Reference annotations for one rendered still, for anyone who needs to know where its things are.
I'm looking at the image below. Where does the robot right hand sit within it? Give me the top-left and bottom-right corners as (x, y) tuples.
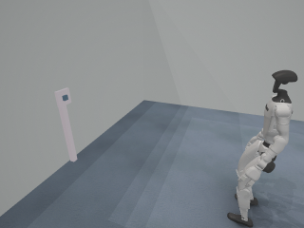
(245, 136), (262, 149)

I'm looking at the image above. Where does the robot right foot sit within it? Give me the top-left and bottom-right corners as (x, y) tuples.
(235, 194), (258, 206)

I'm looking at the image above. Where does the robot left hand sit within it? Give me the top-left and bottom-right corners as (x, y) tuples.
(237, 166), (261, 187)

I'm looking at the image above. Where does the humanoid robot head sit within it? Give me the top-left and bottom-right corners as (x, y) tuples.
(272, 69), (298, 104)

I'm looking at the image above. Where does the robot left upper arm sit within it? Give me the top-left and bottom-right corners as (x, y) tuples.
(273, 104), (291, 145)

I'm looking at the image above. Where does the robot right forearm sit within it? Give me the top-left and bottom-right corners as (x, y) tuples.
(256, 128), (264, 140)

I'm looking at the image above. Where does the panel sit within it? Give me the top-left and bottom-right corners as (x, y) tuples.
(54, 87), (78, 162)

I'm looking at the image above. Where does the button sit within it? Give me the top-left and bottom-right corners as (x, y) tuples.
(62, 95), (68, 101)

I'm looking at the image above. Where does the robot left forearm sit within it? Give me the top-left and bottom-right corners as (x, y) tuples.
(254, 138), (287, 171)

